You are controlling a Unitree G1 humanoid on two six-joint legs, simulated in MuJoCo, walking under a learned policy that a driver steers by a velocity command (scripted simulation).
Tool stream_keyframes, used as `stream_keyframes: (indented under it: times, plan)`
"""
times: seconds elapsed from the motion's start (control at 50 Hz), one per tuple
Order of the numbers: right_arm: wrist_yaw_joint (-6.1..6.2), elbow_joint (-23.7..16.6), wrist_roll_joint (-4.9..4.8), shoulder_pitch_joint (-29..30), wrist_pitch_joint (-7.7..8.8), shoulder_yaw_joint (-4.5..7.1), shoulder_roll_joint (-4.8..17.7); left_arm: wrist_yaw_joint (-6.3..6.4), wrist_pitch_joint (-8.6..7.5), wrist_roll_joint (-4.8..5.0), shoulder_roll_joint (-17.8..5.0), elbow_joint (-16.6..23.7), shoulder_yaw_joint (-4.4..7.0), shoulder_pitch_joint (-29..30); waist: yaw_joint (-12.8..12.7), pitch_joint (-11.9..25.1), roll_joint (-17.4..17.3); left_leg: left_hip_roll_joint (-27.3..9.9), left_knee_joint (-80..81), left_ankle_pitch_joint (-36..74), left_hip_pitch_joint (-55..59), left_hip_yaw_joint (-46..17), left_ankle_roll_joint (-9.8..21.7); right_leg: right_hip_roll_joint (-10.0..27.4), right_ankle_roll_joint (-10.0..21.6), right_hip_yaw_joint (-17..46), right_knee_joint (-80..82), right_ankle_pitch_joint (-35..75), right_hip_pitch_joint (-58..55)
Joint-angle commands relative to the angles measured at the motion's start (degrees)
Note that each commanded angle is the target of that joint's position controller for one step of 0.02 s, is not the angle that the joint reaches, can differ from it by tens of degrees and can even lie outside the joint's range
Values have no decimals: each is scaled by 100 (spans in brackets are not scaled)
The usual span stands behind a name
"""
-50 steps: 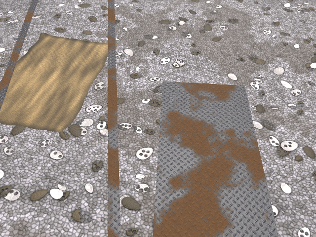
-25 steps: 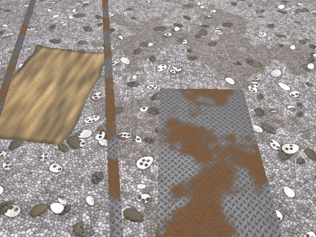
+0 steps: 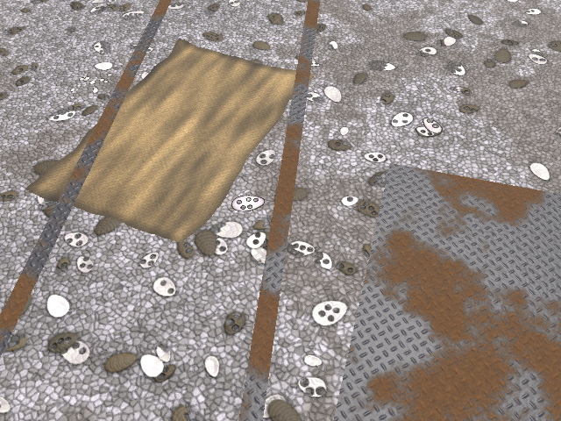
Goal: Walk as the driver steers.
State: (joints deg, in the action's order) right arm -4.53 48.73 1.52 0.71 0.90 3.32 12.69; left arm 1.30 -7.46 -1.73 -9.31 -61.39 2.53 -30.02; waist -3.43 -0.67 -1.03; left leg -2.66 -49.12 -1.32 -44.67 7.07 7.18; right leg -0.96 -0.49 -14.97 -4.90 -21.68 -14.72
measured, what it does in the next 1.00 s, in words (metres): walks ahead, turning left: left foot, then right foot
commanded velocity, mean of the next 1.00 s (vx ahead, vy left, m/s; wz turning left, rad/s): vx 0.47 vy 0.00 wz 0.56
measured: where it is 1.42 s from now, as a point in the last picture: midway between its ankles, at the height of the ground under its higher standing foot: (259, 372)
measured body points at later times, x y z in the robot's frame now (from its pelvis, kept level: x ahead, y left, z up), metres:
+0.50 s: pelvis +0.42 +0.07 +0.00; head +0.47 +0.10 +0.45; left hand +0.57 +0.36 -0.08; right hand +0.51 -0.22 -0.12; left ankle +0.23 +0.05 -0.70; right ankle +0.66 +0.05 -0.70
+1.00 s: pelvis +0.54 +0.12 +0.02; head +0.53 +0.13 +0.46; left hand +0.46 +0.36 -0.13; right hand +0.78 +0.01 -0.09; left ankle +0.51 +0.22 -0.72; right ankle +0.66 +0.05 -0.72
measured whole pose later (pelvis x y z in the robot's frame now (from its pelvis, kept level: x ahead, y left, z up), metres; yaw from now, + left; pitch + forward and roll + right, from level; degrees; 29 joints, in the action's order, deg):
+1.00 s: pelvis +0.54 +0.12 +0.02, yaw +33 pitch +0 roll -1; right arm 0.4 43.2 1.7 -11.1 -1.2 -1.2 10.6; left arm -0.6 0.6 -0.8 -13.0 -46.9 0.9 -17.0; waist -2.4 0.3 1.0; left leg 1.3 -29.8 -13.4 -16.3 -2.0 1.7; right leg -0.1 0.4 -3.1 -28.0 -13.9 18.3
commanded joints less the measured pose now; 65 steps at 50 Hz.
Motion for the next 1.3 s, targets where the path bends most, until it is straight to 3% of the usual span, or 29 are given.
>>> stream_keyframes:
  times: [0.02,0.08,0.1,0.12,0.14,0.16,0.2,0.26,0.32,0.42,0.46,0.5,0.52,0.54,0.56,0.58,0.6,0.64,0.74,0.82,0.88,0.9,0.92,0.94,0.96,0.98,1.02,1.14,1.3]
  plan:
    - [3,-643,-11,780,62,-59,179,115,-23,29,-921,187,120,-114,267,-768,687,549,659,-199,851,769,380,1413,136,-239,-494,6961,726]
    - [140,-181,-47,-1425,43,158,759,195,204,-3,-1532,390,302,180,1365,382,1182,1047,687,-1224,2930,723,763,1727,258,-136,-3505,9169,670]
    - [221,144,-31,-2608,61,337,1076,114,235,-7,-1590,544,341,483,1872,867,1056,1011,1259,-1389,4414,249,941,1721,390,25,-5165,8078,1481]
    - [306,247,-80,-2575,52,478,1265,-3,215,-58,-1208,603,301,675,1673,831,397,396,1440,-2181,5509,-858,1111,1027,409,198,-6993,3198,3154]
    - [278,69,96,-1999,-38,555,1776,-117,73,82,-583,1306,165,914,935,927,-999,-892,2467,-3014,6578,-4318,2068,-120,92,853,-8917,-552,5785]
    - [291,61,55,-2218,-51,549,1725,-124,-86,104,-908,1688,165,1715,1145,956,-145,-1096,3327,-3157,6436,-5119,1980,109,222,1908,-8941,77,6395]
    - [371,176,25,-2032,66,432,1199,-123,-182,53,-955,1712,127,1715,654,65,759,-944,3792,-2440,5026,-4355,1559,612,236,1964,-7928,507,6137]
    - [498,46,-114,-1671,302,244,883,-184,173,-249,-803,1772,68,1528,66,-285,720,-257,3824,-1444,3426,-3243,1370,939,-143,1930,-7158,241,5420]
    - [516,-18,-183,-1866,435,246,1171,-224,280,-192,-793,2321,-17,2437,117,-816,534,158,3743,1915,2348,-2522,1144,833,-453,1387,-5701,741,5063]
    - [465,64,-201,-2592,207,307,1181,-189,244,1,-706,2620,-169,2954,723,-33,-319,801,2632,3850,2915,-2032,56,-231,-52,967,-3156,2794,3641]
    - [536,12,-197,-2574,234,306,1161,-66,231,4,-972,2543,-99,2550,570,286,-519,690,1887,4000,3292,-2353,-253,-430,74,1155,-2539,3155,2817]
    - [582,-232,-164,-1967,320,362,1353,22,121,-13,-1408,2108,64,1079,-360,816,-335,723,-161,3326,3599,-2255,-496,-93,202,1473,-1623,4216,1664]
    - [607,-394,-255,-1929,316,286,960,17,51,-96,-1642,1893,129,448,-552,1247,373,1242,-2187,-711,2944,-1663,-617,998,507,2100,-1897,6673,601]
    - [703,-594,-392,-2833,275,177,514,-88,62,-194,-1643,2041,69,368,93,2127,1006,1521,-3630,-4208,1767,-1422,-654,2784,1152,3692,-3308,10672,-665]
    - [759,-534,-395,-3394,216,169,742,-168,93,-62,-1654,2119,152,595,169,3057,1126,1257,-4491,-3584,1175,-1928,-631,3342,2056,4725,-3150,9401,-1062]
    - [732,-465,-153,-2968,124,151,933,-137,155,16,-1236,2397,101,1301,183,2622,589,935,-4258,-2784,1084,-1644,-664,2867,2050,4537,-2482,7191,-34]
    - [637,-532,-36,-2580,48,143,894,-79,193,13,-834,2416,-39,1774,372,1765,398,744,-3809,-2541,966,-1513,-696,2376,1868,4015,-2057,5430,944]
    - [434,-684,91,-2090,-107,133,847,-24,228,23,-822,2198,-89,1630,383,881,228,583,-2925,-2483,1281,-1457,-741,1797,1551,3097,-1599,4927,2252]
    - [370,-797,27,-2179,-304,-28,489,-170,242,-22,-1116,1922,-12,1655,731,938,748,604,-1241,-2011,2179,-1112,-718,1426,1378,2021,-1378,5560,3162]
    - [362,-857,4,-1650,-344,-143,482,-238,411,21,-1158,1867,13,1675,536,850,1091,448,312,-1542,2924,-789,-701,1235,1164,1793,-1228,3591,3433]
    - [394,-842,35,-1555,-293,-196,433,-227,627,56,-1196,1822,26,1542,485,552,924,451,1696,-1414,3604,-607,-555,1194,926,1990,-1407,1292,3823]
    - [412,-866,64,-1493,-237,-217,461,-204,689,13,-1086,1781,-1,1382,452,364,704,322,2322,-1342,3817,-841,-464,1107,667,2052,-1475,650,4046]
    - [454,-950,148,-1438,-161,-209,691,-210,720,-12,-835,1819,-56,1190,330,255,-84,-548,3112,-1431,3851,-1964,-317,785,343,1815,-2046,155,4199]
    - [523,-1096,69,-1008,-143,-149,1061,-198,733,110,-534,1860,-141,741,-60,189,-1108,-1468,3646,-1454,3103,-2987,92,125,75,1235,-2340,-202,3934]
    - [551,-1035,19,-893,-116,-177,819,-152,806,118,-764,1679,-90,869,137,25,-853,-1293,3791,-2212,2090,-2801,243,250,88,1526,-2553,-14,2974]
    - [559,-998,-6,-659,-83,-252,611,-161,822,137,-783,1701,-66,1015,-34,-159,-765,-874,3784,-2671,1800,-2455,34,199,97,1521,-2295,482,2623]
    - [581,-851,-45,-789,-21,-269,538,-164,783,58,-843,1614,-40,1104,12,-111,-824,-411,3641,-2651,1984,-1997,-276,240,47,1497,-2024,1160,2361]
    - [563,-504,-74,-1381,20,-215,448,-143,654,92,-798,1302,-42,1110,219,-233,16,-214,3241,-1693,2667,-1744,-320,523,45,1795,-1625,1139,2771]
    - [619,-66,-95,-1621,73,-156,430,-56,656,109,-758,955,-11,1185,258,38,150,-145,2977,-648,3149,-1526,-302,592,130,1851,-1558,1499,2535]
